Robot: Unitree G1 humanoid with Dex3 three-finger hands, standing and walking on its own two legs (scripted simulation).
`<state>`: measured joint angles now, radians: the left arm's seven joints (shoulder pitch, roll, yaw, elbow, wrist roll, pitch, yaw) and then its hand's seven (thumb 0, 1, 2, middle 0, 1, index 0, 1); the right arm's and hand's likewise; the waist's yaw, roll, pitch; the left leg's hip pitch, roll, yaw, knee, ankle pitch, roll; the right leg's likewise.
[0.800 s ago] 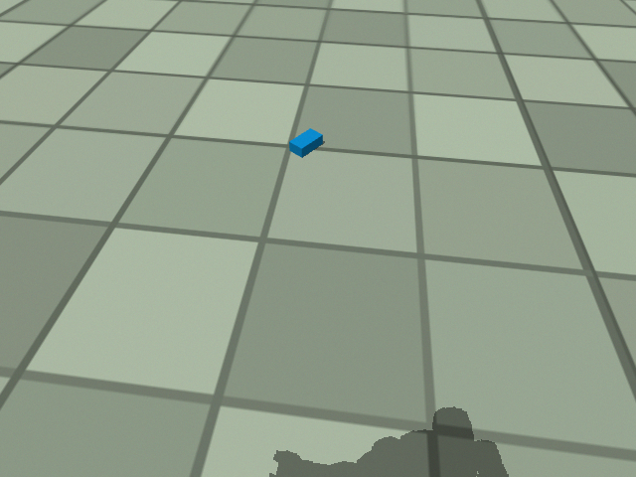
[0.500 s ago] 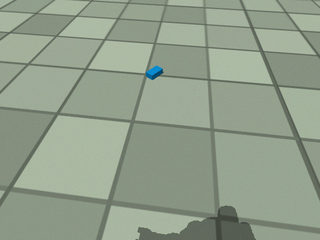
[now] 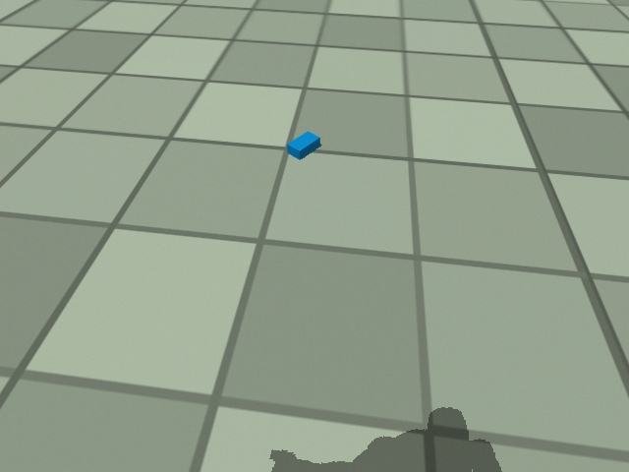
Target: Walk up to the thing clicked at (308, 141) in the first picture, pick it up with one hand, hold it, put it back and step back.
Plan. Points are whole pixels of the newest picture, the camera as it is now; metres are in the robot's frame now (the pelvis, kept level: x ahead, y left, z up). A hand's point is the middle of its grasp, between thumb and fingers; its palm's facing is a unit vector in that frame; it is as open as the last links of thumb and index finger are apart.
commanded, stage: stand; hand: left
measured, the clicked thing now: (303, 145) +1.77 +0.12 -0.75
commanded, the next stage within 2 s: walk up in 0.32 s
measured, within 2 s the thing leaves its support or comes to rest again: neither
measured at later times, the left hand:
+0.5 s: hand out of the picture +0.08 +0.30 -0.15, palm faces +0.18 -0.93 -0.31, open 7.4 cm
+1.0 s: hand (91, 446) +0.18 +0.35 -0.16, palm faces +0.34 -0.90 -0.27, open 7.4 cm
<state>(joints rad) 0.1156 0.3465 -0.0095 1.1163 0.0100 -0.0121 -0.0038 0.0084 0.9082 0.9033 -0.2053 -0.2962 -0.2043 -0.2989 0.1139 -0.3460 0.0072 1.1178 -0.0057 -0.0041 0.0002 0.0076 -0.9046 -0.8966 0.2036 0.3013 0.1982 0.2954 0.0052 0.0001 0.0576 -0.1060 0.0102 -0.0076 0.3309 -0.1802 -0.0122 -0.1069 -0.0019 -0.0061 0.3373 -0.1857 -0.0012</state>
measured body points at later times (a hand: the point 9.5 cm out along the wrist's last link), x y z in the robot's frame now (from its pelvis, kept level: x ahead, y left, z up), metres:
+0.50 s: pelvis +0.02 +0.01 +0.00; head +0.02 +0.04 +0.45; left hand +0.07 +0.35 -0.12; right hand +0.12 -0.31 -0.10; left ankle +0.05 +0.14 -0.71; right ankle +0.00 -0.12 -0.75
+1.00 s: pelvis +0.21 +0.05 -0.01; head +0.19 +0.09 +0.44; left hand +0.16 +0.40 -0.14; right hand +0.36 -0.24 -0.09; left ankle +0.12 +0.18 -0.75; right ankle +0.37 -0.09 -0.69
